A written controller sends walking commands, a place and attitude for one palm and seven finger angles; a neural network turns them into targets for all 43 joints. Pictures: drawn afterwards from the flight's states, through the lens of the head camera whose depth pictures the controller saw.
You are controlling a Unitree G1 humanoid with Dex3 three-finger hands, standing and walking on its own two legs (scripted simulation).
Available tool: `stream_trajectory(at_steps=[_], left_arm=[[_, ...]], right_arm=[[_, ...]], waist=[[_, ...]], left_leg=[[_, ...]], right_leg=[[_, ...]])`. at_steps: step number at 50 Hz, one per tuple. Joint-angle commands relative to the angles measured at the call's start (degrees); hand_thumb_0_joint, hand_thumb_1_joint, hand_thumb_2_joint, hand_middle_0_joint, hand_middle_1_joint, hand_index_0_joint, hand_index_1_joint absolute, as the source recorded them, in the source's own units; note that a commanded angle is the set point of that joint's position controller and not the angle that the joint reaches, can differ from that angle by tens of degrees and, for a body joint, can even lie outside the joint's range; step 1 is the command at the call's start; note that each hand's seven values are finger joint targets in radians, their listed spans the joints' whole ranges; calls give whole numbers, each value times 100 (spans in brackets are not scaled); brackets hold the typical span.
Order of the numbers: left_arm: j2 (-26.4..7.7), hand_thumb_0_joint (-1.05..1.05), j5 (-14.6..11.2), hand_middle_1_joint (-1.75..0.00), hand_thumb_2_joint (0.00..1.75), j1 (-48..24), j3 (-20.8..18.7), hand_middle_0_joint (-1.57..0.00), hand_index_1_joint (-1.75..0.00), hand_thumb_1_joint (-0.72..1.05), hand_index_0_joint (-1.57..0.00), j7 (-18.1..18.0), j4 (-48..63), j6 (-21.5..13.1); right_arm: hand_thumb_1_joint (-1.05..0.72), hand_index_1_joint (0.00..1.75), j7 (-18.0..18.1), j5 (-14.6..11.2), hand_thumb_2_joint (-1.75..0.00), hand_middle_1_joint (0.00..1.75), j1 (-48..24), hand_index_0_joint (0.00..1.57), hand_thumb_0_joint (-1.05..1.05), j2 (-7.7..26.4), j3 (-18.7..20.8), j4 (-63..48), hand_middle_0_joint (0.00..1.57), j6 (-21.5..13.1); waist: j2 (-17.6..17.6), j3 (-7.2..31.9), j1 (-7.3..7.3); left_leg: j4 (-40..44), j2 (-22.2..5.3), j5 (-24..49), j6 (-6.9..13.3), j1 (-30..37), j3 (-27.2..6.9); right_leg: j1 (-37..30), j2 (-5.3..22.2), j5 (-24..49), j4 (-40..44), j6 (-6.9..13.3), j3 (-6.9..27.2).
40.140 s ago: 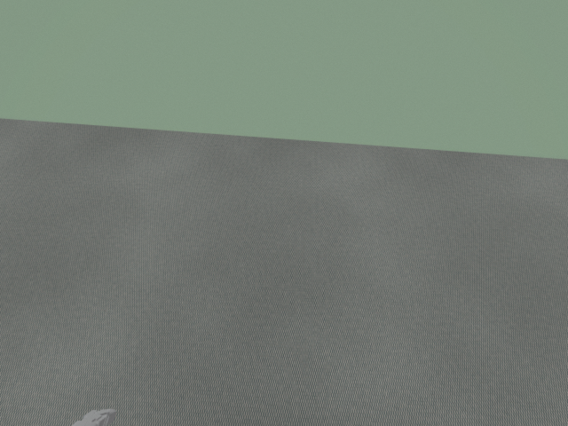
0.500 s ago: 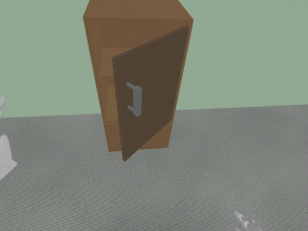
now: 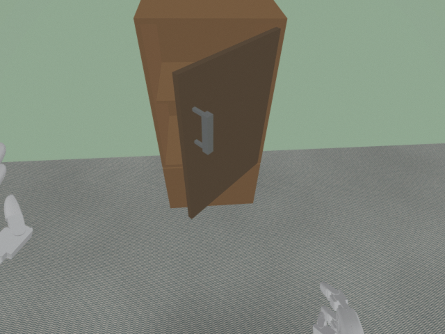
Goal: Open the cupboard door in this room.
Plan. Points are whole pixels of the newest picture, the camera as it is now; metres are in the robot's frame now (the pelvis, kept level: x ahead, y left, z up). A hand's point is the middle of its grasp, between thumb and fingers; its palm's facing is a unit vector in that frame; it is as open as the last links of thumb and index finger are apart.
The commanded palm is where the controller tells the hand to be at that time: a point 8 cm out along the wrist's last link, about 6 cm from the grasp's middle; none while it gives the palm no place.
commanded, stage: stop stepping back and stand still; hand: left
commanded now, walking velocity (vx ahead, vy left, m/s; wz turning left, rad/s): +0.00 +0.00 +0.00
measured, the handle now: (202, 130) +0.62 +0.07 +0.01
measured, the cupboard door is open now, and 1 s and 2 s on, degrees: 43 43 43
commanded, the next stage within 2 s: let the arm hang, fingers relaxed in 0.06 s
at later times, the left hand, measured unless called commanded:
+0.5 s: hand out of the picture +0.00 +0.16 -0.18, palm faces -0.01 -0.99 -0.15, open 7.3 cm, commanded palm none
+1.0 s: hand out of the picture -0.02 +0.18 -0.16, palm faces +0.06 -0.96 -0.27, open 7.4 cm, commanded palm none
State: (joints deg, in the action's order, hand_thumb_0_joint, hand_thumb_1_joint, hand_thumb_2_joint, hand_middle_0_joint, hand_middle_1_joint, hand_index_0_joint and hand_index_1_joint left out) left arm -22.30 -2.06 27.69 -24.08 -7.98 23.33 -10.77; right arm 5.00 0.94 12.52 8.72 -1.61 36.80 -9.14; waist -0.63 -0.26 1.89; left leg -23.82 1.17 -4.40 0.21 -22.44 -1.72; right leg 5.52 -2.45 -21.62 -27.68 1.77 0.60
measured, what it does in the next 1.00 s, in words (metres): steps on the spot: left foot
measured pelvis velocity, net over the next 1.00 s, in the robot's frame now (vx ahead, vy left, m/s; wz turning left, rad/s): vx -0.01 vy -0.02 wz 0.03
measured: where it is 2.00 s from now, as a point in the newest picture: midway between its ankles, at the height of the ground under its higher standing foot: outside the picture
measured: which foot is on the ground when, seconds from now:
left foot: down 0.00-0.38, up 0.40-0.44, down 0.46-1.00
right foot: down 0.00-1.00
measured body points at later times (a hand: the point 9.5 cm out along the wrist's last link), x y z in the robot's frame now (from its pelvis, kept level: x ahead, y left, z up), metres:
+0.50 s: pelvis -0.02 -0.01 -0.01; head -0.01 +0.00 +0.44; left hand +0.00 +0.21 -0.17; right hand +0.03 -0.29 -0.14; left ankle +0.07 +0.10 -0.74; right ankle -0.03 -0.12 -0.73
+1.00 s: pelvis -0.01 -0.02 +0.01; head -0.01 -0.03 +0.45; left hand -0.02 +0.23 -0.14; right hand +0.01 -0.24 -0.16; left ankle +0.07 +0.10 -0.73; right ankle -0.03 -0.12 -0.73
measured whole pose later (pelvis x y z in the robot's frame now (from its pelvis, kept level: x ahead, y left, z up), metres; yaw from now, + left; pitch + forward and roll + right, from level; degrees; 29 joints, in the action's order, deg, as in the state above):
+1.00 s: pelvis -0.01 -0.02 +0.01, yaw +2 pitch -3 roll +0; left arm -11.0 0.8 16.3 -1.1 -1.6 -65.5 0.1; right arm 1.6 1.3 13.4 10.0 0.9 65.3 1.0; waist -2.8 -1.9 0.7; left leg -24.6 1.0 -6.4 -0.1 -15.8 -3.0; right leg 6.4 -2.2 -17.0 -25.9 1.8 0.0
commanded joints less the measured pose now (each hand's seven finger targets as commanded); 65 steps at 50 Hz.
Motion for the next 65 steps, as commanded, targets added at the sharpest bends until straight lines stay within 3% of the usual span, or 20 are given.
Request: stream_trajectory(at_steps=[1,3,5,7,8,9,10,12,13,15,17,18,19,21,23,26,31,44,56,65], left_arm=[[-1157,0,-113,-30,90,583,-752,-20,-30,90,-20,-80,1694,-341],[-1005,0,-123,-30,90,324,-642,-20,-30,90,-20,-120,1574,-237],[-1016,0,-83,-30,90,-146,-551,-20,-30,90,-20,-131,1345,-250],[-1037,0,-52,-30,90,-385,-474,-20,-30,90,-20,-100,1013,-295],[327,0,319,-30,90,-237,1860,-20,-30,90,-20,607,-2933,406],[87,0,410,-30,90,-325,1642,-20,-30,90,-20,690,-3129,968],[116,0,388,-30,90,-344,1701,-20,-30,90,-20,687,-3280,1111],[69,0,405,-30,90,-406,1733,-20,-30,90,-20,759,-4037,1096],[3,0,418,-30,90,-521,1784,-20,-30,90,-20,792,-4441,1066],[-304,0,424,-30,90,-604,1795,-20,-30,90,-20,780,-5294,1052],[-695,0,437,-30,90,-1046,1875,-20,-30,90,-20,794,-5915,1080],[-775,0,426,-30,90,-1478,1928,-20,-30,90,-20,764,-6117,1088],[-576,0,383,-30,90,-1968,2021,-20,-30,90,-20,717,-6297,1100],[-337,0,335,-30,90,-2129,2114,-20,-30,90,-20,699,-6803,1049],[-94,0,288,-30,90,-1667,2182,-20,-30,90,-20,700,-7362,1012],[202,0,254,-30,90,-1005,2192,-20,-30,90,-20,680,-8130,1139],[377,0,261,-30,90,-682,2214,-20,-30,90,-20,692,-8665,1073],[432,0,261,-30,90,-740,2215,-20,-30,90,-20,611,-8792,1041],[384,0,256,-30,90,-1092,2199,-20,-30,90,-20,605,-8662,1005],[353,0,243,-30,90,-1234,2172,-20,-30,90,-20,604,-8639,966]], right_arm=[[-90,30,-38,-3,-90,30,-518,20,0,853,370,-793,20,-166],[-90,30,-47,-17,-90,30,-442,20,0,875,367,-694,20,-103],[-90,30,24,-60,-90,30,-444,20,0,941,329,-678,20,-174],[-90,30,102,-126,-90,30,-441,20,0,1027,342,-704,20,-235],[-90,30,-401,-113,-90,30,-536,20,0,1841,580,687,20,-525],[-90,30,-431,-124,-90,30,-257,20,0,2001,640,692,20,95],[-90,30,-394,-61,-90,30,-366,20,0,1909,584,576,20,299],[-90,30,-398,105,-90,30,-544,20,0,1768,461,490,20,497],[-90,30,-422,143,-90,30,-588,20,0,1739,443,507,20,558],[-90,30,-466,72,-90,30,-815,20,0,1797,468,646,20,696],[-90,30,-520,23,-90,30,-898,20,0,1619,465,819,20,862],[-90,30,-498,21,-90,30,-702,20,0,1535,474,949,20,949],[-90,30,-482,41,-90,30,-618,20,0,1454,466,1153,20,988],[-90,30,-442,53,-90,30,-221,20,0,1312,420,1486,20,949],[-90,30,-398,37,-90,30,-132,20,0,1254,333,1742,20,872],[-90,30,-344,45,-90,30,-120,20,0,1174,288,2100,20,924],[-90,30,-289,20,-90,30,258,20,0,1106,357,2401,20,944],[-90,30,-309,26,-90,30,430,20,0,801,375,2665,20,977],[-90,30,-315,45,-90,30,184,20,0,830,302,2683,20,898],[-90,30,-284,35,-90,30,48,20,0,949,315,2648,20,855]], waist=[[690,496,-190],[548,406,-110],[-70,271,-56],[-363,339,-132],[-1061,248,96],[-1108,479,8],[-450,636,-58],[270,730,-213],[532,821,-278],[504,675,-408],[532,86,-207],[1139,-44,-100],[1157,-409,-21],[284,-359,152],[-484,3,-11],[-1285,-211,-239],[-363,-35,-199],[328,-573,-127],[-80,-493,-156],[-54,-169,-167]], left_leg=[[-1437,-57,-801,-146,1465,60],[-1572,-141,-633,-111,1152,51],[-439,-317,118,-26,1408,-60],[29,-690,742,114,1907,-462],[-515,-980,2627,329,1313,-1125],[-127,-1274,3396,671,1055,-1420],[140,-1515,2433,970,831,-1708],[371,-1480,429,1179,719,-2026],[376,-1319,6,1063,750,-1768],[302,-871,-1248,643,-85,-1202],[-367,-118,-2084,156,135,-579],[-1353,126,-1653,57,586,-210],[-1721,61,-1406,71,634,-119],[-1244,-143,-809,94,1027,-132],[-201,-520,211,163,1254,-660],[667,-667,-1548,243,527,-1136],[620,-589,-1501,226,866,-923],[273,-481,-783,181,1058,-549],[347,-537,-92,156,1139,-573],[248,-580,447,147,1377,-501]], right_leg=[[1865,1077,-614,1801,570,1211],[1697,1132,390,1439,587,1054],[1262,620,1575,819,94,539],[1300,223,1257,467,-197,245],[1887,368,1360,-884,-168,-174],[1439,334,-111,-1484,-161,93],[1489,209,-1078,-2104,-193,289],[1489,295,-1155,-2200,-149,365],[1286,330,-928,-1736,-98,272],[291,372,-161,-364,23,350],[1448,1115,-1637,1060,430,1343],[2071,1462,-2052,1649,639,1690],[2329,1543,-1598,1745,745,1759],[1977,1251,93,1132,656,1181],[1280,741,849,482,267,662],[692,509,7,564,159,446],[624,588,177,853,192,418],[1139,707,-87,1134,205,502],[766,710,722,1004,146,465],[419,755,1474,1022,129,456]])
